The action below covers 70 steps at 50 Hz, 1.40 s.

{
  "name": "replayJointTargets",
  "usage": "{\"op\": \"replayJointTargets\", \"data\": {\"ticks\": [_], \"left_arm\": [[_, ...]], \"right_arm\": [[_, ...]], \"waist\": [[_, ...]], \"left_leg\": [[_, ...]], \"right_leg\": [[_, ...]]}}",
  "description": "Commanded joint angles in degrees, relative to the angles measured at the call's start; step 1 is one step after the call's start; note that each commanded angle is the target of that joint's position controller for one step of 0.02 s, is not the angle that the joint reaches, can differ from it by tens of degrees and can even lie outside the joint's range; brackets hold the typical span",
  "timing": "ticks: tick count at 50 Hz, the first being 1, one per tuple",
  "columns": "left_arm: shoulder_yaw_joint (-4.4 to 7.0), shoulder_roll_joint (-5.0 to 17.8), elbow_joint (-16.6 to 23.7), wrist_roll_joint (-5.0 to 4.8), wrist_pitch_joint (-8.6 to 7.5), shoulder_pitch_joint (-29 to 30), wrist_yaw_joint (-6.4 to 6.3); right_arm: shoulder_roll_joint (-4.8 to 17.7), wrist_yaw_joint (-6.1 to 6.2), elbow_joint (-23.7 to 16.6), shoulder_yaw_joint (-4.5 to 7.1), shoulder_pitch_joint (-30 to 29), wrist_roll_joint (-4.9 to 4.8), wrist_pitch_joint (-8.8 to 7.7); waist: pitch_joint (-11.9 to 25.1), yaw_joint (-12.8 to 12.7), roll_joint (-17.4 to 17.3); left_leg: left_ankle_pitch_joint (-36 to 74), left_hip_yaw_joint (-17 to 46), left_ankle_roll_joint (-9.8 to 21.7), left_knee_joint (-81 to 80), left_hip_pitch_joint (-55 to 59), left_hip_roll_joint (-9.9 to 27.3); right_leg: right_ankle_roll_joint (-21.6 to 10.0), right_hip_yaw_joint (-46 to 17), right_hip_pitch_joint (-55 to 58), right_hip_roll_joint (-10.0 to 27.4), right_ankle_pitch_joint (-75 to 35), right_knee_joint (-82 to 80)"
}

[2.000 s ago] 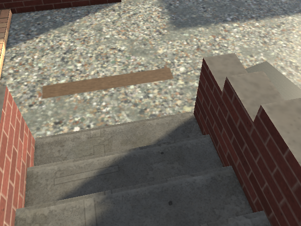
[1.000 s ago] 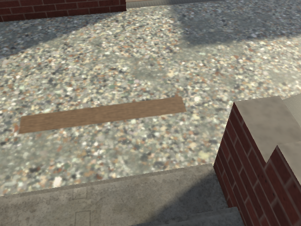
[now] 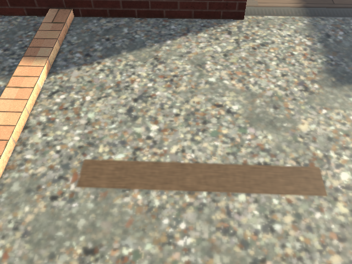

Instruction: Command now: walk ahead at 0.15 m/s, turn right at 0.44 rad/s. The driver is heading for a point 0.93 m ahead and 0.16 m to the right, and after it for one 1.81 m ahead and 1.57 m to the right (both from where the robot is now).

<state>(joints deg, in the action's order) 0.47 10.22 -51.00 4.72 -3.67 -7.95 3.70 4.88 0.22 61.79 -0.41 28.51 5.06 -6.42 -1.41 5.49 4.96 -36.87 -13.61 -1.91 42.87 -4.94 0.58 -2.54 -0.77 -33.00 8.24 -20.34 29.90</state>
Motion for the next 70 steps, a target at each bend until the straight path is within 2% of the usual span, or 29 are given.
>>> {"op": "replayJointTargets", "data": {"ticks": [1,4,5,6,7,8,9,10,12,13,16,21,25,27,29,30,31,32,34,36,41,45,49,57,59,61,64,68,70], "left_arm": [[0.75,3.19,4.09,0.57,-0.08,8.52,-0.44],[4.35,8.29,-1.99,-1.49,-2.31,-4.82,-2.38],[6.33,14.28,-2.52,-1.84,-2.97,-12.55,-3.03],[7.22,19.65,-3.32,-2.17,-2.49,-24.09,-3.08],[6.77,16.03,-5.51,-1.37,-2.44,-35.1,-2.42],[7.46,16.18,-4.42,-1.89,-2.61,-31.66,-3.34],[6.75,14.04,-1.96,-3.03,-2.4,-22.61,-3.32],[6.3,12.88,-0.74,-2.0,-1.92,-20.3,-2.89],[4.55,9.39,0.7,-1.15,-1.99,-15.03,-1.45],[3.32,7.01,2.68,-2.11,-3.06,-11.55,-1.75],[4.01,10.58,6.68,-2.5,-4.25,-8.41,-2.06],[4.65,11.85,9.9,-3.28,-3.48,-8.0,-1.04],[4.6,10.6,9.84,-3.56,-2.39,-13.69,-1.88],[4.02,10.71,10.52,-3.96,-1.52,-10.49,-2.24],[2.28,6.93,8.85,-4.38,-0.91,-13.31,-1.94],[0.82,1.32,10.51,-4.25,-0.81,-17.67,-2.47],[2.58,6.81,12.7,-2.98,-0.58,-8.89,-3.85],[3.64,9.73,12.98,-2.36,0.53,-4.11,-5.04],[4.79,10.59,9.15,-1.71,1.74,-8.36,-6.63],[4.56,8.29,5.73,-0.33,1.0,-14.09,-4.95],[3.79,3.47,0.71,-2.71,1.0,-11.96,0.28],[4.38,8.24,1.23,-5.39,0.89,-8.25,-0.13],[4.26,8.38,0.94,-5.54,0.46,-1.22,-0.78],[4.12,6.71,-2.78,-4.84,1.26,-4.53,-0.3],[5.11,8.96,-3.31,-3.87,1.55,-5.49,-0.82],[5.57,8.6,-3.05,-1.8,1.09,-5.32,-2.64],[3.8,2.6,-0.96,-1.61,-0.62,1.03,-4.26],[4.23,3.11,-2.41,-1.27,-3.21,-5.65,-2.99],[4.63,5.0,-5.59,0.13,-4.31,-18.13,-2.88]], "right_arm": [[9.52,1.87,-1.07,2.21,6.52,-1.29,1.24],[12.38,1.45,-1.41,3.53,5.15,-0.3,2.18],[9.49,-0.27,-3.56,2.49,4.49,-0.18,2.59],[1.53,-1.85,-7.27,0.06,9.67,-0.3,2.77],[7.6,-2.83,-12.49,1.73,-4.35,-4.1,2.32],[9.01,-2.77,-17.49,2.23,-15.95,-5.32,1.25],[11.72,-1.28,-19.31,3.16,-19.51,-4.57,0.7],[13.87,0.12,-17.51,3.88,-15.01,-2.39,0.34],[7.21,2.15,-16.0,2.2,-7.61,-2.3,1.43],[4.35,2.15,-15.37,1.33,-4.72,-1.43,1.6],[8.22,0.46,-17.37,2.1,-7.97,-1.24,2.6],[9.85,0.26,-19.56,2.33,-14.75,-0.58,4.52],[11.65,0.75,-21.06,2.64,-19.31,-2.99,4.8],[11.93,0.41,-20.89,2.69,-17.82,-4.74,4.09],[14.89,0.49,-20.53,3.86,-14.64,-5.6,3.05],[19.97,0.83,-21.64,4.91,-13.93,-4.78,1.92],[17.63,0.07,-21.71,5.11,-10.11,-0.06,1.18],[17.31,0.17,-20.33,5.56,-6.92,0.71,1.09],[13.0,-2.71,-22.07,4.17,-16.05,-2.28,1.21],[11.36,-5.2,-21.77,3.68,-18.9,-4.28,1.27],[12.59,-7.53,-18.71,3.44,-17.5,-6.53,0.34],[14.72,-10.81,-16.14,3.74,-16.52,-7.94,1.09],[15.57,-7.58,-16.37,5.09,-18.07,-4.87,0.8],[13.78,-6.96,-13.45,6.05,-17.46,-5.18,1.03],[16.97,-6.11,-11.99,7.62,-14.37,-4.54,1.4],[18.26,-3.77,-10.03,9.09,-8.58,-2.87,0.89],[12.17,-0.58,-9.22,7.13,-6.9,-3.73,0.33],[14.42,-0.77,-11.18,7.28,-15.73,-2.2,1.39],[11.86,-1.42,-12.34,6.84,-19.66,0.08,0.51]], "waist": [[-8.56,3.1,-4.99],[-1.51,-2.85,-2.29],[11.09,-6.89,2.71],[35.11,-7.86,14.79],[35.95,-17.1,5.66],[24.83,-17.57,1.82],[15.13,-13.61,-3.33],[10.25,-10.13,-4.41],[3.02,-2.17,-2.69],[3.38,-0.75,-4.32],[6.06,-1.88,-3.51],[6.5,-3.17,-0.94],[8.47,-8.79,0.57],[9.49,-6.74,-0.51],[12.38,-5.2,-3.59],[17.33,-8.43,-17.06],[10.82,-1.64,-13.46],[10.34,0.66,-6.16],[9.66,-5.55,-9.05],[8.81,-9.9,-8.12],[5.41,-8.76,-9.2],[6.59,-8.93,-10.38],[2.08,-4.83,-5.1],[2.36,-6.19,-4.93],[0.33,-5.31,-5.89],[-3.58,-3.27,-9.47],[-5.99,-2.05,-10.37],[-5.67,-7.91,-9.1],[-4.01,-13.6,-0.25]], "left_leg": [[25.71,12.42,9.01,-7.66,-2.13,17.47],[30.34,5.45,3.93,8.35,-6.26,11.95],[21.85,2.23,-0.35,22.0,-15.55,7.45],[-15.07,3.49,-6.3,49.65,-28.23,1.06],[-19.61,10.33,-6.51,65.96,-42.59,-1.03],[-17.99,13.11,-4.57,65.57,-52.51,2.01],[-13.91,13.71,-3.33,61.28,-52.26,5.15],[-12.4,14.31,-3.12,58.65,-44.5,7.35],[-3.69,16.29,-1.53,53.39,-32.78,7.39],[10.77,17.52,-0.07,44.83,-29.6,6.39],[24.34,15.54,-1.61,34.85,-29.98,3.09],[21.5,14.99,-3.27,14.74,-23.2,3.19],[15.84,14.17,-2.7,2.0,-24.23,1.22],[21.67,12.48,-0.45,-9.54,-17.47,-0.59],[41.08,17.01,7.71,-19.01,-2.95,3.88],[69.74,32.27,25.18,-20.1,10.04,18.3],[68.81,43.82,31.96,-23.55,10.67,26.08],[66.03,40.39,28.72,-24.74,10.99,24.43],[70.17,29.97,21.33,-24.01,3.89,17.24],[70.41,21.93,16.94,-21.8,-3.83,12.18],[42.87,16.21,8.58,-19.16,-14.37,6.03],[39.63,25.82,4.2,-17.12,-9.21,9.79],[28.16,16.57,4.79,-16.99,-5.0,4.35],[36.01,14.16,5.71,-17.63,-2.63,1.67],[16.55,15.73,8.13,-21.42,-3.15,2.35],[-5.53,25.55,15.24,-27.51,-2.76,9.44],[-4.09,35.98,20.5,-33.11,1.15,18.85],[2.05,24.0,18.0,-27.36,-12.33,11.24],[6.66,16.98,14.82,-6.49,-23.12,2.87]], "right_leg": [[-0.06,2.57,-1.87,-0.08,5.1,-7.19],[-2.86,9.01,23.35,-5.51,-3.55,-12.74],[-8.43,6.58,46.38,-2.22,-24.47,-3.88],[-25.92,-13.34,77.19,13.87,-48.18,8.68],[-27.48,-23.51,80.91,17.36,-45.02,5.06],[-23.11,-22.35,69.93,16.52,-29.96,1.23],[-20.44,-19.4,52.66,14.64,-11.46,-2.42],[-21.92,-17.18,37.26,14.67,-16.17,-3.41],[-22.34,-16.16,10.87,13.0,-11.3,-9.71],[-19.8,-14.7,5.25,8.19,-1.47,-12.18],[-18.79,-12.47,3.65,3.61,4.87,-11.32],[-16.25,-17.73,6.83,3.19,18.04,-10.84],[-16.5,-24.09,17.84,6.31,17.88,-6.62],[-15.02,-24.85,16.92,5.32,16.08,-4.0],[-9.46,-21.51,10.78,1.63,20.34,2.11],[-0.72,-7.7,-2.12,-9.22,42.68,13.4],[5.53,-6.15,-17.17,-14.09,62.16,22.95],[7.21,-8.87,-18.58,-12.91,60.29,32.98],[9.46,-12.01,-13.92,-13.06,49.3,40.79],[9.92,-9.34,-7.74,-12.38,41.07,44.78],[13.89,-0.2,9.83,-4.54,37.24,16.33],[10.84,-0.66,18.4,-3.87,24.89,1.5],[3.52,-1.41,10.84,-4.91,32.98,-4.73],[3.68,0.94,16.23,-6.03,28.78,-5.43],[2.66,2.12,15.21,-7.05,41.79,-4.83],[-0.01,2.18,9.97,-7.3,51.17,0.19],[-2.35,3.13,7.77,-6.09,42.97,2.08],[-5.51,6.09,30.58,-8.78,39.02,-1.65],[-10.98,-8.23,39.77,-0.77,43.93,-8.26]]}}
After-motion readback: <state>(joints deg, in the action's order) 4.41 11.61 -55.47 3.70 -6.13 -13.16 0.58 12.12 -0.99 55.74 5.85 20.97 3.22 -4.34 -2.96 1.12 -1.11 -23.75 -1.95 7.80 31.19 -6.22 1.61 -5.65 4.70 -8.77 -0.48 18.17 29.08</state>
